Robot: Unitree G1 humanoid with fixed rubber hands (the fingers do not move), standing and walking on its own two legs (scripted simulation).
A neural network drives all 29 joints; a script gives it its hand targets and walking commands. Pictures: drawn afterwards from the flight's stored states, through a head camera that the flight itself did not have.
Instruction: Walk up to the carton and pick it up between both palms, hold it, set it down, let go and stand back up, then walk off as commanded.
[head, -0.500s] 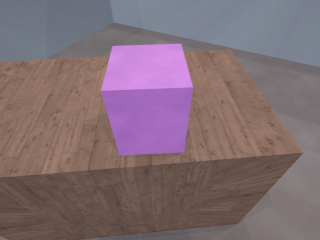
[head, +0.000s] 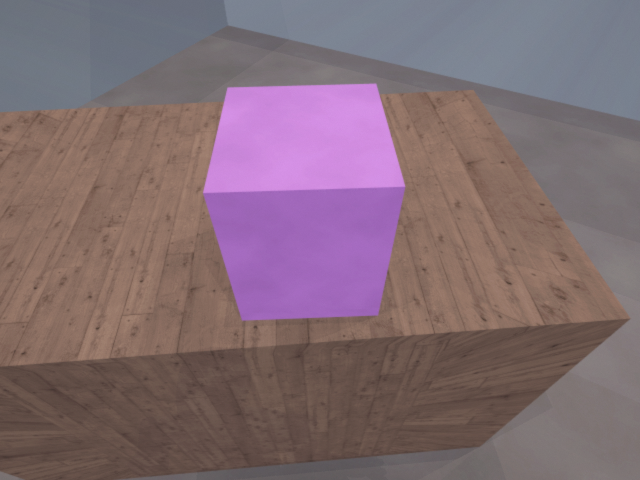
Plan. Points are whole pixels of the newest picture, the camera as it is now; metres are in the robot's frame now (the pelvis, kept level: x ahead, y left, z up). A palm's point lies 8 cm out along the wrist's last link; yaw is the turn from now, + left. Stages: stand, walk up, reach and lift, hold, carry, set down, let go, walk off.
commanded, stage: walk up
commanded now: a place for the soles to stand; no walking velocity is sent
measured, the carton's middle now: (306, 206) +0.47 +0.04 +0.09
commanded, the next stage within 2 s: stand in 1.24 s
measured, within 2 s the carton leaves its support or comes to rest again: neither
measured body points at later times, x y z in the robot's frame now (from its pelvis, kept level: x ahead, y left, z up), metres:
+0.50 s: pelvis +0.04 +0.01 -0.01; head +0.05 +0.03 +0.44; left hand +0.11 +0.33 -0.13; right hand +0.10 -0.30 -0.11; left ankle +0.10 +0.12 -0.72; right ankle -0.01 -0.14 -0.71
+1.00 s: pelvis +0.04 +0.00 +0.00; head +0.05 +0.01 +0.45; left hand +0.11 +0.32 -0.13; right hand +0.10 -0.31 -0.12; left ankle +0.10 +0.12 -0.72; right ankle +0.00 -0.15 -0.72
